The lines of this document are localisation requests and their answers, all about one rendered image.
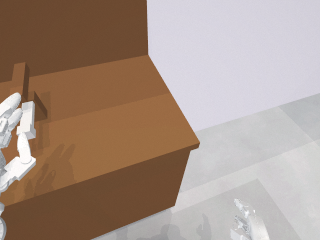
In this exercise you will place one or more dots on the robot left hand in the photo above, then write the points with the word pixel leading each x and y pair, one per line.
pixel 19 166

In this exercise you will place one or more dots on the tap lever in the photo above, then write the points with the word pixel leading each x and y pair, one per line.
pixel 27 120

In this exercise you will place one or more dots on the robot right hand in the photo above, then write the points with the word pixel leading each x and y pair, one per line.
pixel 253 229

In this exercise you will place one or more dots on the counter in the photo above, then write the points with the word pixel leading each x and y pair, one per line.
pixel 111 143

